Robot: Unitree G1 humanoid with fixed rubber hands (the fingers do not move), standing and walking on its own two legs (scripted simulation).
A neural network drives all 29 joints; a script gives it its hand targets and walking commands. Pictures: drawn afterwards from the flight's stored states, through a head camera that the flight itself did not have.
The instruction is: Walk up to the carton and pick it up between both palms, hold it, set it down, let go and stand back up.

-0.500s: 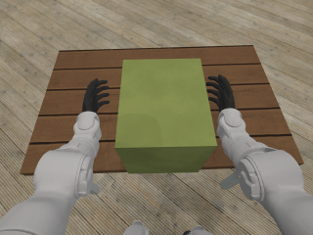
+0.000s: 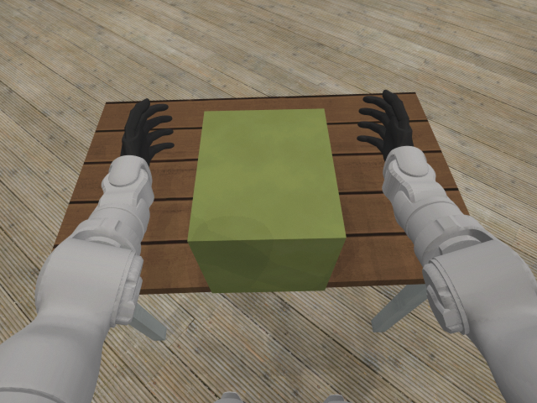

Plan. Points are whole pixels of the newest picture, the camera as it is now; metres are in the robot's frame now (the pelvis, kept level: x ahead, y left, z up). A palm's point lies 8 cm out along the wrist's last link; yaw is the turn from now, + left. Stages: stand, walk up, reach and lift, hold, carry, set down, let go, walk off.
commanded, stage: set down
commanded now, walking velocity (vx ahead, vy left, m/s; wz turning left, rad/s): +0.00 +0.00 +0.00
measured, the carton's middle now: (266, 203) +0.45 +0.04 -0.03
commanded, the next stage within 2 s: none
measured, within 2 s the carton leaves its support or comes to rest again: neither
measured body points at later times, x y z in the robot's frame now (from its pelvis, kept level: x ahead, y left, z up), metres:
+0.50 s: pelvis +0.03 +0.00 +0.04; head +0.06 +0.02 +0.49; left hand +0.47 +0.24 +0.15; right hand +0.48 -0.15 +0.16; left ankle +0.03 +0.13 -0.70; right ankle +0.03 -0.11 -0.70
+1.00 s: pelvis +0.03 +0.01 +0.04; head +0.03 +0.03 +0.49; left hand +0.38 +0.25 +0.08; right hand +0.39 -0.15 +0.08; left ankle +0.03 +0.13 -0.70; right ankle +0.03 -0.11 -0.70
